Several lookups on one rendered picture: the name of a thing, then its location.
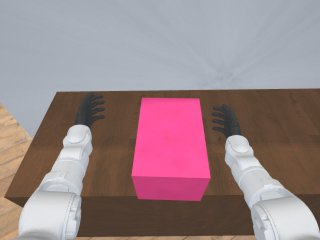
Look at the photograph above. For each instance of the robot right upper arm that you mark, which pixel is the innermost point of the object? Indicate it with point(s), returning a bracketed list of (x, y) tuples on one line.
[(283, 218)]

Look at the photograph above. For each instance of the pedestal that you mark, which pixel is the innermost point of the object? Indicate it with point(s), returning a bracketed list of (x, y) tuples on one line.
[(282, 127)]

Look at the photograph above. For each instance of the left robot hand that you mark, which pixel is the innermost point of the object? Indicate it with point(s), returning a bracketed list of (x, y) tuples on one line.
[(85, 111)]

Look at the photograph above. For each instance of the robot left forearm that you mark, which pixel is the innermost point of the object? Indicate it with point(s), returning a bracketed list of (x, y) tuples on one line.
[(70, 167)]

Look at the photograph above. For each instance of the right robot hand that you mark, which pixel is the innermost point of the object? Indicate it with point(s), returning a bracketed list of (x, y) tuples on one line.
[(231, 125)]

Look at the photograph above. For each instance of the carton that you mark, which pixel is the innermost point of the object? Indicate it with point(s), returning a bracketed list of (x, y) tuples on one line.
[(170, 159)]

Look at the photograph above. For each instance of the robot right forearm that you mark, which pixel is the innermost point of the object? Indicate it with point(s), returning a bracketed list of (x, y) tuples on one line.
[(254, 181)]

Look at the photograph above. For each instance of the robot left upper arm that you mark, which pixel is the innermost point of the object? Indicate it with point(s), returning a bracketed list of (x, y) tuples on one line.
[(51, 215)]

